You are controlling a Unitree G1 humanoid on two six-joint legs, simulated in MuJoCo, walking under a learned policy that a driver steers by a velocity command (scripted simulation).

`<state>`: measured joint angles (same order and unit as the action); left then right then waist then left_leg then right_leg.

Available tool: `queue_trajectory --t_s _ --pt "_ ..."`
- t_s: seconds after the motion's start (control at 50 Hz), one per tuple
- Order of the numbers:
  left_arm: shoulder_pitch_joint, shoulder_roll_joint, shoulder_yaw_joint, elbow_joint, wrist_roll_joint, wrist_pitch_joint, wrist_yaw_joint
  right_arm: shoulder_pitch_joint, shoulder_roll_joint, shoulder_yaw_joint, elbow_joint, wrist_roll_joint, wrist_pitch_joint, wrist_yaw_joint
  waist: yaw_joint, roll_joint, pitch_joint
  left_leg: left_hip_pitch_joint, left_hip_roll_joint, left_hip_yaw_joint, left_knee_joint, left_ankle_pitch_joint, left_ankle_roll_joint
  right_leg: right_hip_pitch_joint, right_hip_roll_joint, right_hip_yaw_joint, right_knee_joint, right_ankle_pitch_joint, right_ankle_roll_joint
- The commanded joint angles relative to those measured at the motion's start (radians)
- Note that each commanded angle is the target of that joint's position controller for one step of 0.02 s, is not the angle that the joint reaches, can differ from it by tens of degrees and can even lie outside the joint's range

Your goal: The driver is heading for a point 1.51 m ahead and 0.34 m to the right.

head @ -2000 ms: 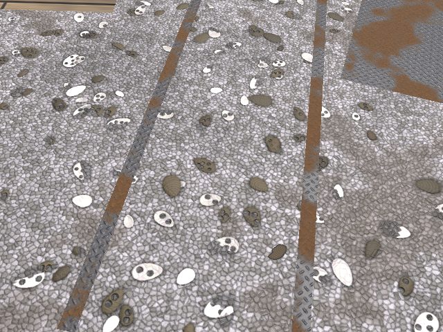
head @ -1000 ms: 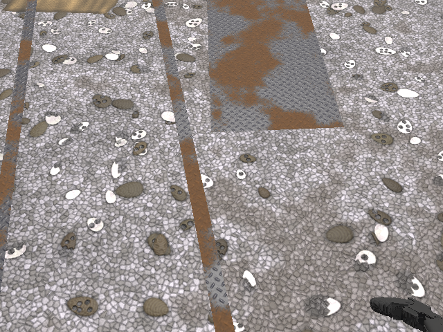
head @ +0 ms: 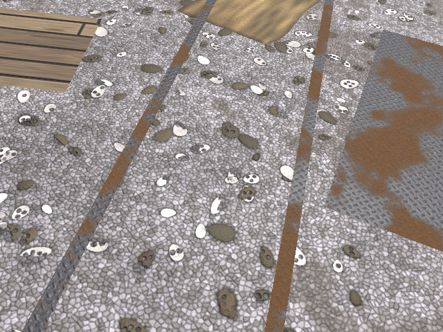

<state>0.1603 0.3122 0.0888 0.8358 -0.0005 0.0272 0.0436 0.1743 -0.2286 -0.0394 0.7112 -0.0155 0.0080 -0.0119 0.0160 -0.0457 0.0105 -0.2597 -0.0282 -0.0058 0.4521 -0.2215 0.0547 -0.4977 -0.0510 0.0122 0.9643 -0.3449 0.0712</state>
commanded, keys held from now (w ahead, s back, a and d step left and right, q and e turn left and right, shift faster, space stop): no key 0.54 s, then w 0.46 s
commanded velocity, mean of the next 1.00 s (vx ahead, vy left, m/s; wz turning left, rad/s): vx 0.13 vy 0.00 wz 0.04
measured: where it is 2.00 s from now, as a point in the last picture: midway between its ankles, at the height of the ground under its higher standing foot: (232, 266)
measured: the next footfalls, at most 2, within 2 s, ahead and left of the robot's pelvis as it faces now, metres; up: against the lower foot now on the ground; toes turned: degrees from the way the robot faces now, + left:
right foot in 0.16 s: +0.05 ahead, -0.15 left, +0.00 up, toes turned -2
left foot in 1.22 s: +0.41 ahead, +0.10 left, +0.00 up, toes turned +2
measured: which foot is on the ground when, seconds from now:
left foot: down 0.00-0.80, up 0.82-1.00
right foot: up 0.00-0.14, down 0.16-1.00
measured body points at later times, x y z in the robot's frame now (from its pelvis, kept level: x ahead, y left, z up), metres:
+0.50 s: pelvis +0.00 -0.02 -0.01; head +0.01 -0.02 +0.44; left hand +0.09 +0.25 -0.14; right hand +0.11 -0.28 -0.13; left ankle +0.01 +0.09 -0.74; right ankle -0.01 -0.15 -0.74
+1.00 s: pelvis +0.10 -0.05 +0.00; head +0.12 -0.07 +0.45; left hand +0.05 +0.21 -0.13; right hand +0.26 -0.31 -0.12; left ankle +0.16 +0.10 -0.68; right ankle +0.01 -0.14 -0.74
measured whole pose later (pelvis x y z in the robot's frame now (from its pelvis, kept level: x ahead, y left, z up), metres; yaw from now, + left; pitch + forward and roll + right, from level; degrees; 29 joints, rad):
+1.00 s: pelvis +0.10 -0.05 +0.00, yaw -1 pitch +1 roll +1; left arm 0.42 0.22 0.03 1.06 0.00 -0.09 -0.01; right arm 0.13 -0.28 -0.07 0.88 0.03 -0.08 0.02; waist 0.06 0.02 0.01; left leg -0.57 0.05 0.02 0.94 -0.22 0.03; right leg -0.01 0.01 -0.01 0.27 -0.28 -0.04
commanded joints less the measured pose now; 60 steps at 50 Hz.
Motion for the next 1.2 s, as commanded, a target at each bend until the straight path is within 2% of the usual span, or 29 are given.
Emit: queue_trajectory --t_s 0.02,0.1,0.14,0.16,0.18,0.2,0.22,0.26,0.32,0.54,0.58,0.62,0.64,0.68,0.7,0.74,0.76,0.78,0.8,0.82,0.84,0.86,0.9,0.94,1.04,1.08,1.14,1.18,1.2 --pt "-0.044 0.032 -0.006 -0.06 -0.001 -0.015 -0.003 -0.033 -0.137 -0.032 -0.043 0.002 -0.016 -0.008 -0.015 0.176 -0.09 0.118 0.223 -0.176 -0.113 0.356 0.156 0.053 -0.021 0.024 -0.158 0.002 0.01" --pt "-0.027 0.05 -0.009 -0.045 -0.008 -0.019 -0.01 -0.033 -0.14 -0.029 -0.011 0.007 -0.009 0.0 -0.021 0.176 -0.063 0.101 0.234 -0.229 -0.1 0.298 0.17 0.172 -0.004 0.001 -0.371 -0.006 -0.003" --pt "0.018 0.049 -0.015 -0.019 0.006 -0.027 -0.017 -0.029 -0.125 -0.023 0.011 0.019 -0.011 0.002 0.013 0.136 -0.057 0.06 0.197 -0.215 -0.079 0.265 0.114 0.313 -0.009 0.011 -0.584 0.248 -0.03" --pt "0.038 0.086 -0.011 -0.013 0.018 -0.031 -0.016 -0.007 -0.112 -0.018 0.018 0.009 -0.02 0.005 0.001 0.089 -0.083 0.03 0.162 -0.197 -0.06 0.211 0.072 0.394 -0.06 0.065 -0.572 0.412 -0.049" --pt "0.037 0.148 0.003 -0.005 0.012 -0.031 -0.015 0.031 -0.123 -0.025 0.021 -0.003 -0.029 0.014 -0.049 -0.014 -0.088 0.002 0.096 -0.14 -0.048 0.133 0.04 0.418 -0.088 0.065 -0.505 0.48 -0.078" --pt "0.021 0.12 0.004 0.009 -0.002 -0.031 -0.022 0.008 -0.12 -0.025 0.025 -0.003 -0.031 0.016 -0.036 -0.058 -0.087 0.041 0.054 -0.087 -0.044 0.095 0.013 0.348 -0.065 0.053 -0.499 0.337 -0.1" --pt "0.009 0.076 -0.006 0.009 0.0 -0.035 -0.028 -0.041 -0.129 -0.026 0.027 0.0 -0.026 0.014 -0.01 -0.034 -0.07 0.065 0.048 -0.075 -0.023 0.079 0.003 0.305 -0.051 0.051 -0.523 0.26 -0.095" --pt "-0.014 0.055 -0.016 0.017 0.01 -0.043 -0.028 -0.067 -0.11 -0.025 0.028 0.007 -0.009 0.005 -0.009 -0.03 -0.046 0.067 0.054 -0.078 -0.014 0.104 0.01 0.276 -0.041 0.045 -0.542 0.239 -0.075" --pt "-0.003 0.054 -0.021 0.041 0.008 -0.051 -0.023 -0.048 -0.106 -0.028 0.05 0.004 0.002 0.001 -0.01 -0.002 -0.032 0.065 0.057 -0.08 -0.023 0.099 0.013 0.279 -0.033 0.038 -0.539 0.218 -0.068" --pt "0.0 0.048 -0.033 0.109 0.005 -0.046 -0.009 -0.02 -0.112 -0.031 0.146 0.009 -0.006 -0.01 -0.005 0.051 -0.003 0.065 0.056 -0.072 -0.036 0.097 -0.007 0.287 -0.011 0.028 -0.544 0.192 -0.072" --pt "0.024 0.05 -0.03 0.129 -0.005 -0.042 -0.007 0.008 -0.132 -0.039 0.169 0.019 -0.002 -0.014 -0.01 0.061 -0.005 0.053 0.035 -0.061 -0.037 -0.214 0.013 0.259 0.024 -0.004 -0.52 -0.072 -0.091" --pt "0.008 0.043 -0.031 0.117 -0.014 -0.049 -0.004 0.03 -0.149 -0.044 0.172 0.03 -0.009 -0.016 -0.023 0.085 0.074 -0.015 0.074 -0.13 -0.086 -0.511 0.055 0.158 0.034 -0.003 -0.481 -0.281 -0.119" --pt "-0.005 0.031 -0.034 0.107 -0.019 -0.063 -0.005 0.055 -0.155 -0.046 0.177 0.035 -0.022 -0.015 -0.033 0.111 0.106 -0.013 0.119 -0.203 -0.125 -0.574 0.084 0.107 0.035 -0.006 -0.442 -0.282 -0.126" --pt "-0.026 -0.003 -0.039 0.095 -0.027 -0.096 -0.017 0.114 -0.189 -0.056 0.2 0.038 -0.049 -0.009 -0.043 0.206 0.105 0.052 0.254 -0.416 -0.236 -0.625 0.16 0.045 0.058 -0.051 -0.302 -0.133 -0.128" --pt "-0.036 0.002 -0.037 0.091 -0.029 -0.106 -0.023 0.115 -0.197 -0.058 0.201 0.038 -0.057 -0.007 -0.042 0.217 0.112 0.037 0.297 -0.483 -0.269 -0.603 0.189 0.05 0.044 -0.035 -0.271 -0.1 -0.143" --pt "0.004 0.003 -0.034 0.105 -0.033 -0.122 -0.038 0.052 -0.188 -0.053 0.178 0.04 -0.066 -0.004 0.0 0.201 0.099 -0.006 0.292 -0.45 -0.266 -0.516 0.178 0.136 0.029 -0.025 -0.326 -0.112 -0.181" --pt "0.069 -0.002 -0.033 0.133 -0.035 -0.128 -0.042 -0.009 -0.182 -0.049 0.16 0.049 -0.063 -0.001 0.043 0.194 0.091 -0.072 0.247 -0.365 -0.235 -0.459 0.144 0.266 0.036 -0.041 -0.455 -0.067 -0.196" --pt "0.148 0.018 -0.023 0.175 -0.03 -0.129 -0.044 -0.059 -0.165 -0.045 0.141 0.051 -0.062 0.0 0.078 0.16 0.075 -0.156 0.179 -0.262 -0.159 -0.354 0.099 0.419 0.041 -0.029 -0.523 0.017 -0.195" --pt "0.255 0.074 -0.006 0.211 -0.023 -0.13 -0.041 -0.105 -0.113 -0.03 0.116 0.045 -0.068 0.002 0.113 0.032 0.045 -0.262 0.089 -0.122 0.049 -0.23 0.035 0.54 -0.064 0.137 -0.609 -0.038 -0.221" --pt "0.352 0.174 0.019 0.234 -0.024 -0.134 -0.048 -0.13 -0.074 -0.022 0.074 0.044 -0.086 0.001 0.12 -0.214 0.029 -0.445 -0.026 0.037 0.336 -0.197 -0.027 0.67 -0.252 0.49 -0.756 -0.125 -0.317" --pt "0.347 0.137 0.006 0.225 -0.007 -0.14 -0.052 -0.139 -0.129 -0.035 0.071 0.051 -0.102 0.0 0.121 -0.185 0.062 -0.586 -0.005 -0.027 0.531 -0.338 -0.03 0.696 -0.341 0.636 -0.786 -0.075 -0.379" --pt "0.302 0.079 -0.012 0.208 -0.004 -0.148 -0.051 -0.088 -0.137 -0.038 0.091 0.062 -0.111 0.007 0.077 -0.094 0.076 -0.646 0.045 -0.075 0.633 -0.276 -0.013 0.72 -0.321 0.565 -0.76 -0.017 -0.36" --pt "0.253 0.068 -0.019 0.185 -0.012 -0.149 -0.056 -0.072 -0.126 -0.038 0.11 0.055 -0.116 0.017 0.047 -0.046 0.074 -0.679 0.101 -0.055 0.639 -0.13 0.004 0.72 -0.27 0.408 -0.77 0.115 -0.299" --pt "0.256 0.028 -0.036 0.184 -0.006 -0.136 -0.054 -0.11 -0.109 -0.039 0.101 0.042 -0.113 0.028 0.04 -0.046 0.067 -0.605 0.127 -0.023 0.557 -0.035 -0.009 0.659 -0.216 0.271 -0.791 0.31 -0.262" --pt "0.269 0.08 -0.033 0.173 -0.001 -0.119 -0.03 -0.27 -0.036 -0.009 0.046 0.039 -0.1 0.044 0.07 -0.048 0.102 -0.384 0.072 0.063 0.217 0.193 -0.052 0.453 -0.133 0.089 -0.853 0.384 -0.242" --pt "0.306 0.094 -0.028 0.186 -0.008 -0.122 -0.029 -0.315 -0.052 -0.007 0.029 0.043 -0.097 0.05 0.078 -0.064 0.121 -0.324 0.057 0.07 0.146 0.238 -0.045 0.436 -0.152 0.083 -0.877 0.364 -0.248" --pt "0.309 0.097 -0.02 0.196 -0.021 -0.118 -0.029 -0.336 -0.092 -0.013 0.011 0.047 -0.099 0.06 0.051 -0.067 0.132 -0.316 0.063 0.04 0.082 0.229 -0.004 0.523 -0.202 0.073 -0.841 0.445 -0.231" --pt "0.286 0.118 -0.011 0.189 -0.018 -0.11 -0.029 -0.273 -0.133 -0.031 0.02 0.043 -0.103 0.061 -0.005 -0.078 0.067 -0.201 0.03 0.059 0.075 0.181 0.028 0.575 -0.214 0.049 -0.732 0.731 -0.21" --pt "0.272 0.122 -0.009 0.185 -0.016 -0.102 -0.028 -0.167 -0.161 -0.048 0.048 0.042 -0.101 0.056 -0.066 -0.088 -0.006 -0.057 0.001 0.081 0.08 0.161 0.052 0.568 -0.196 0.022 -0.603 0.907 -0.193"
